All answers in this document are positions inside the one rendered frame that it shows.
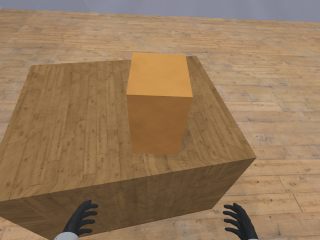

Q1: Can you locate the pedestal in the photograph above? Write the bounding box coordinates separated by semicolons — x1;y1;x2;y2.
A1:
0;55;257;240

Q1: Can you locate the robot left hand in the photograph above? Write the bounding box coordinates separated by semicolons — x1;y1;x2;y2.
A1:
62;199;99;236

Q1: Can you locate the carton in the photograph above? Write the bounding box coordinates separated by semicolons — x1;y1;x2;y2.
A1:
126;52;193;155

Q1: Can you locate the robot right hand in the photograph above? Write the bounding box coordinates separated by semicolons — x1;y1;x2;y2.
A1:
222;203;259;240

